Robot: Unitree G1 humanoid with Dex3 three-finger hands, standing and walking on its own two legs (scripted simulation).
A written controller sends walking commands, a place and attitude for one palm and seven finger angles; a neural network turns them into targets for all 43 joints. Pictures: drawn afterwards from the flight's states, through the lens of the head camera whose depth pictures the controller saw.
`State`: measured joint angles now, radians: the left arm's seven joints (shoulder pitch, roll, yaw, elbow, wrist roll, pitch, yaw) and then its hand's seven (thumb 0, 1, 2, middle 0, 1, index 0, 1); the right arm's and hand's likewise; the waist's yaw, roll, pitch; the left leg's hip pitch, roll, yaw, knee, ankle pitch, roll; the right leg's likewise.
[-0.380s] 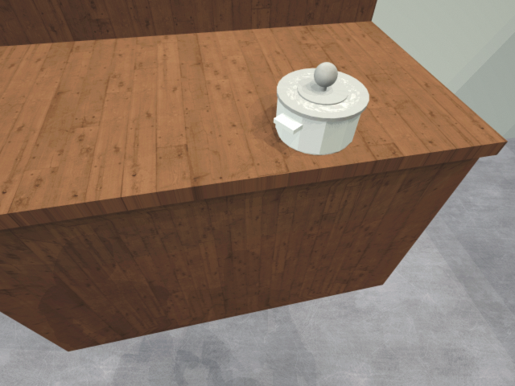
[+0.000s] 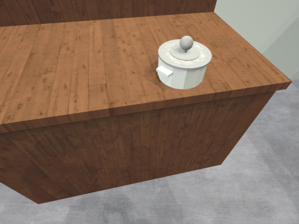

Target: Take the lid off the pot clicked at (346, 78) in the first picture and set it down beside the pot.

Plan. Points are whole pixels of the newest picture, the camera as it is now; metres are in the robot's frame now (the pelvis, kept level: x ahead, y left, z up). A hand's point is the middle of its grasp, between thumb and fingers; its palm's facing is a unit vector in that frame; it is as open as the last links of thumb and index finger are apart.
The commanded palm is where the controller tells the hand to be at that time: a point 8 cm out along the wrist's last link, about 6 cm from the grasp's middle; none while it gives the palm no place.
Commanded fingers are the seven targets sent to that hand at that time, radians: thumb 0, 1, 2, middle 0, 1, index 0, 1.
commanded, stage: look at it before walking up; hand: left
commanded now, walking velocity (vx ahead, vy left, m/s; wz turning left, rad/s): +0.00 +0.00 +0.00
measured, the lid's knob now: (186, 43) +0.63 -0.08 +0.17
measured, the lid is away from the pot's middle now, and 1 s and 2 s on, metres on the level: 0.00 0.00 0.00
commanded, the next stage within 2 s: walk to a spot facing it in 0.26 s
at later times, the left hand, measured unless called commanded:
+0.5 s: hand out of the picture +0.01 +0.16 -0.18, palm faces +0.02 -0.98 -0.18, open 7.3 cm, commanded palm none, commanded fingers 0.00 0.90 0.90 -0.20 -0.30 -0.20 -0.30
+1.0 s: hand out of the picture +0.07 +0.15 -0.16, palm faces -0.19 -0.95 -0.25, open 7.3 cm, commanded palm none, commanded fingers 0.00 0.90 0.90 -0.20 -0.30 -0.20 -0.30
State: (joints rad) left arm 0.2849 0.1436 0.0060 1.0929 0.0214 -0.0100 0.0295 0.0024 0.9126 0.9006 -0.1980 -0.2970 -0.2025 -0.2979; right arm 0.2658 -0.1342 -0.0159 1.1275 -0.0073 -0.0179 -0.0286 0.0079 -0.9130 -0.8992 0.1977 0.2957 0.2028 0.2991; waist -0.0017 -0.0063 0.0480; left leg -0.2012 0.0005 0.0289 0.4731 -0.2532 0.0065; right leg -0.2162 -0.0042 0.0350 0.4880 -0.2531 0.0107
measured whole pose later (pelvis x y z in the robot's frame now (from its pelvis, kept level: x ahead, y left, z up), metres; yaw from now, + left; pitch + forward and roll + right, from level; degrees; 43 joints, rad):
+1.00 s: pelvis +0.00 -0.03 +0.00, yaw -18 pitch +2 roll +2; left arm 0.30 0.18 0.08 0.91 0.02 0.03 0.01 0.00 0.91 0.90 -0.20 -0.30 -0.20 -0.30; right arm 0.04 -0.21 -0.06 0.86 0.00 0.02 -0.03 0.01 -0.91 -0.90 0.20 0.30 0.20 0.30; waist 0.07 -0.02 0.09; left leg -0.39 -0.02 -0.05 0.84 -0.45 -0.04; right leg -0.30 0.14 0.27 0.46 -0.17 -0.05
